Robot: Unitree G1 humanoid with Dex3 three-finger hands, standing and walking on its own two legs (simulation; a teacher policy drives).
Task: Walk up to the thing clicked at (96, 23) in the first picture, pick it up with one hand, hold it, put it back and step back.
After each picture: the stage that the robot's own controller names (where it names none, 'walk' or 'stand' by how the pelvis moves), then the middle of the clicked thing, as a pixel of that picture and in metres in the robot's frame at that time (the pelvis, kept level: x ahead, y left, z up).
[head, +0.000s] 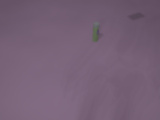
stand; (95, 32) +1.47 -0.18 -0.65
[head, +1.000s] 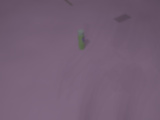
walk; (81, 39) +1.35 +0.11 -0.64
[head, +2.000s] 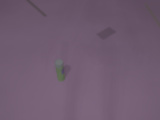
walk; (60, 71) +0.84 +0.22 -0.63
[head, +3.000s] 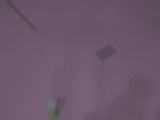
stand; (52, 111) +0.45 +0.20 -0.64
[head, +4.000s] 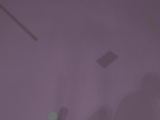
stand; out of the picture +0.41 +0.21 -0.66
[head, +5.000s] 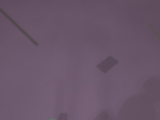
stand; out of the picture +0.39 +0.22 -0.66
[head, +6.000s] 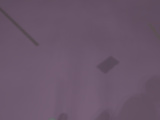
stand; out of the picture +0.39 +0.22 -0.66
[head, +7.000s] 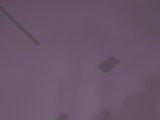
stand; out of the picture +0.38 +0.22 -0.66
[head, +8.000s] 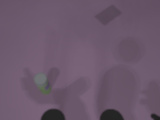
go down; (43, 84) +0.43 +0.21 -0.48
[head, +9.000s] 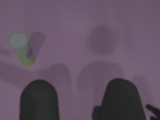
go down; (24, 51) +0.47 +0.25 -0.26
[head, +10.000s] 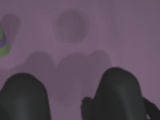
close in; out of the picture +0.46 +0.27 -0.20
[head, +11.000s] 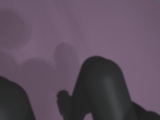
close; out of the picture +0.45 +0.31 -0.16
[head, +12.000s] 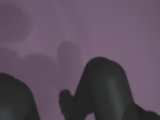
lift; out of the picture +0.41 +0.29 -0.16
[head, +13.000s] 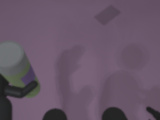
lift; (21, 75) +0.34 +0.20 +0.03
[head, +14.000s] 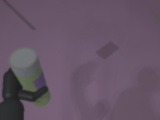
hold; (34, 81) +0.32 +0.17 +0.05
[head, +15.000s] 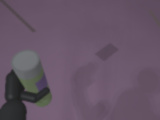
hold; (35, 83) +0.32 +0.17 +0.04
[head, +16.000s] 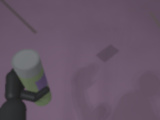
crouch; (35, 82) +0.32 +0.17 +0.04
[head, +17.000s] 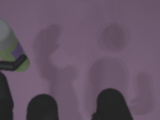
crouch; (10, 51) +0.43 +0.22 -0.04
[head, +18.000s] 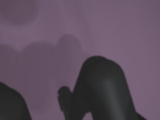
lower; out of the picture +0.44 +0.31 -0.17
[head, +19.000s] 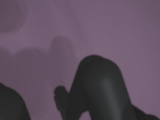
lower; out of the picture +0.45 +0.32 -0.16
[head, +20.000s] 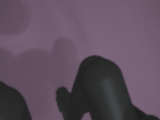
lower; out of the picture +0.44 +0.32 -0.16
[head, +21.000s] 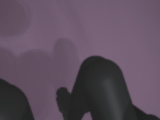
lower; out of the picture +0.44 +0.31 -0.16
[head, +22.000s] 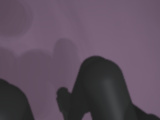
loosen; out of the picture +0.43 +0.32 -0.16
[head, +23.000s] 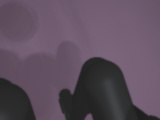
withdraw; out of the picture +0.43 +0.30 -0.16
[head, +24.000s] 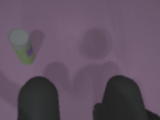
walk; (23, 49) +0.46 +0.25 -0.24
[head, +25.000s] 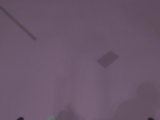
stand; out of the picture +0.40 +0.19 -0.59
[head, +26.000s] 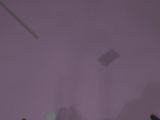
stand; out of the picture +0.41 +0.21 -0.60
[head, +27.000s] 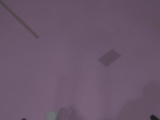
stand; out of the picture +0.41 +0.21 -0.60
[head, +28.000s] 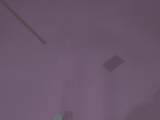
stand; out of the picture +0.42 +0.20 -0.65
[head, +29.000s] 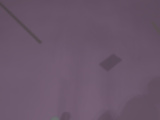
stand; out of the picture +0.39 +0.21 -0.66
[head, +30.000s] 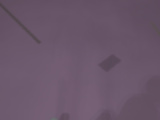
walk; out of the picture +0.38 +0.21 -0.66
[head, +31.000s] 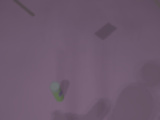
walk; (57, 92) +0.52 +0.21 -0.63
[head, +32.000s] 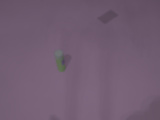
walk; (60, 61) +0.79 +0.19 -0.62
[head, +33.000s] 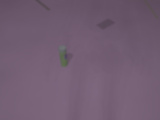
stand; (63, 56) +1.03 +0.20 -0.64
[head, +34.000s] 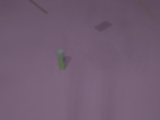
stand; (61, 59) +1.02 +0.21 -0.66
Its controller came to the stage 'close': yes
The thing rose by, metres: 0.68
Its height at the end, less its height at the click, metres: +0.00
